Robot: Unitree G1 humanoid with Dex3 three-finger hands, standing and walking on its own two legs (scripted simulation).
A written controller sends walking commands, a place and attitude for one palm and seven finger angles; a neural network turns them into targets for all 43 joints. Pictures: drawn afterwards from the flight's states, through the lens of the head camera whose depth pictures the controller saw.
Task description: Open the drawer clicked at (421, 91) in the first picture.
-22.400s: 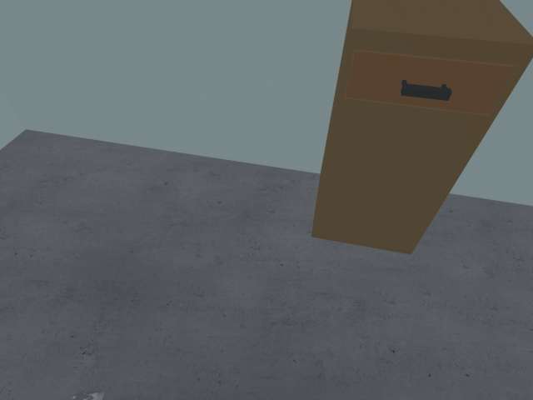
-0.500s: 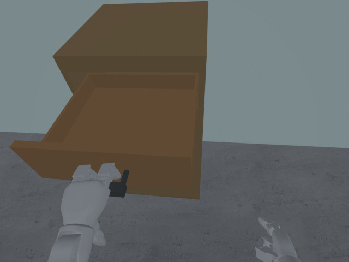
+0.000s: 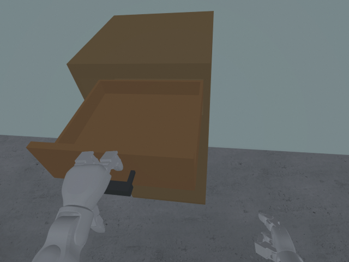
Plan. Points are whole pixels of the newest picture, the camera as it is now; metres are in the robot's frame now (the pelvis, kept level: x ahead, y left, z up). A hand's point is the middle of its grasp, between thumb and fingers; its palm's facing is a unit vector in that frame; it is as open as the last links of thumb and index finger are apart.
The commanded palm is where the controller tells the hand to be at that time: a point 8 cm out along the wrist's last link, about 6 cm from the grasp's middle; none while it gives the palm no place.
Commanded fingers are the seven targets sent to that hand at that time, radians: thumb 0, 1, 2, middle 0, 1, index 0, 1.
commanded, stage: lift the hand off the handle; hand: left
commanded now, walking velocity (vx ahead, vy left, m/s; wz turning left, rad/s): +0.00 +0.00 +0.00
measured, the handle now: (108, 179) +0.28 +0.22 +0.04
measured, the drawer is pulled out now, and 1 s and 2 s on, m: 0.30 0.30 0.30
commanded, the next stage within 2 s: draw the hand back to the body in 0.88 s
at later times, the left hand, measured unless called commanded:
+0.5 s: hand (89, 159) +0.25 +0.21 +0.15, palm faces +0.19 -0.07 -0.98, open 13.8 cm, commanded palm +0.20 +0.21 +0.20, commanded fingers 0.00 -0.50 0.30 -0.30 -1.20 -0.30 -1.20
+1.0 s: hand (80, 148) +0.26 +0.22 +0.19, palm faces +0.17 -0.07 -0.98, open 13.9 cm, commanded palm +0.20 +0.22 +0.24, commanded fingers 0.00 -0.50 0.30 -0.30 -1.20 -0.30 -1.20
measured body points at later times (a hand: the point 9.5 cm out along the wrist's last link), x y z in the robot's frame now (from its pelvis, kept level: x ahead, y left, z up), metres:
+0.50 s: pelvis +0.00 +0.00 +0.01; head -0.02 -0.05 +0.46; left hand +0.24 +0.21 +0.21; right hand +0.24 -0.18 -0.09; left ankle -0.03 +0.14 -0.73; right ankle +0.04 -0.12 -0.73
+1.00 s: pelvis -0.01 +0.00 +0.01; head -0.02 -0.06 +0.45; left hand +0.24 +0.22 +0.24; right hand +0.23 -0.19 -0.08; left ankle -0.03 +0.14 -0.73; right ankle +0.04 -0.12 -0.73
